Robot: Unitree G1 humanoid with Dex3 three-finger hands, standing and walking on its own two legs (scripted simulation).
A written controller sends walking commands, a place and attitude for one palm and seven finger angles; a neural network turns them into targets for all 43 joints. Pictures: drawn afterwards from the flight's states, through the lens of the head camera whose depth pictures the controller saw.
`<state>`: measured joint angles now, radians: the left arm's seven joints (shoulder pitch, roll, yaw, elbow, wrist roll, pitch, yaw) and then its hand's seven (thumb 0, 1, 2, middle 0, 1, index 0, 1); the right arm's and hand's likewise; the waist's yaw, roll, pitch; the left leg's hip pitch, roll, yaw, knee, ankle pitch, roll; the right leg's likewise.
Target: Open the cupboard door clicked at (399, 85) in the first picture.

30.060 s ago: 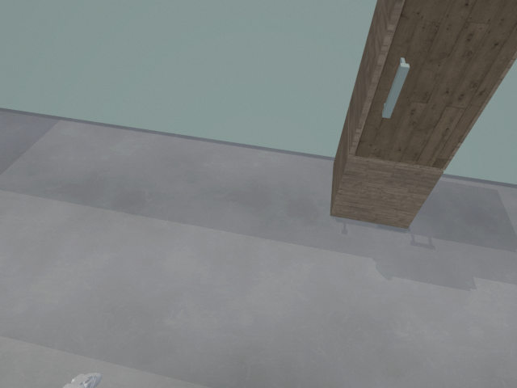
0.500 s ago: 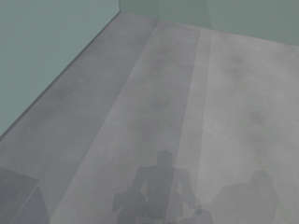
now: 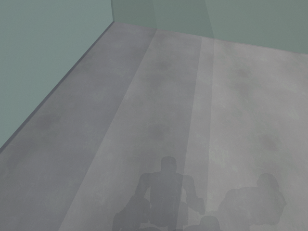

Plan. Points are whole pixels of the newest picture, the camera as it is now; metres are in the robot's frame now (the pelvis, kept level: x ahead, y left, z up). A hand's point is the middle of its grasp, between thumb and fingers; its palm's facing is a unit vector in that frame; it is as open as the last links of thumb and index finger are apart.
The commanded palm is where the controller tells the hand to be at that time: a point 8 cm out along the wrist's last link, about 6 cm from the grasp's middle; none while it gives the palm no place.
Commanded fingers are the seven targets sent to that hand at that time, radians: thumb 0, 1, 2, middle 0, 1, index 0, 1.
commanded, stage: walk to a spot facing it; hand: left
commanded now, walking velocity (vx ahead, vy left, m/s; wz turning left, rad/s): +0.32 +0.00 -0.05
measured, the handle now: out of the picture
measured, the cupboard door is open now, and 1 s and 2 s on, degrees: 50 50 50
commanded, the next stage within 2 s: turn to face it in 0.10 s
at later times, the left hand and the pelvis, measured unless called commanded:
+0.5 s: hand (101, 209) +0.21 +0.17 -0.18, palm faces +0.17 -0.97 -0.20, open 7.3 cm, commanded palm none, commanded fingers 0.00 0.90 0.90 -0.20 -0.30 -0.20 -0.30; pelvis +0.20 -0.02 +0.00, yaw +8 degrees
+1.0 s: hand (111, 199) +0.24 +0.14 -0.16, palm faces +0.46 -0.85 -0.24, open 7.4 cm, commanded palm none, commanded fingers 0.00 0.90 0.90 -0.20 -0.30 -0.20 -0.30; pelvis +0.28 -0.06 +0.01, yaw +28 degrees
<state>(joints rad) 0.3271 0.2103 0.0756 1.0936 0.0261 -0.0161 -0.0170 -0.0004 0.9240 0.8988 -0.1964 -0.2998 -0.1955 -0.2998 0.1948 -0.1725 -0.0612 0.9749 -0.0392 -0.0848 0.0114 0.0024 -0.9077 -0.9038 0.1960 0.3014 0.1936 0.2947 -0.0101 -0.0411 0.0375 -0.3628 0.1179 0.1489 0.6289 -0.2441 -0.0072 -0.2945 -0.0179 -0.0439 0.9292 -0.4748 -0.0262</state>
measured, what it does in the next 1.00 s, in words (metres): walks ahead, turning left: right foot, then left foot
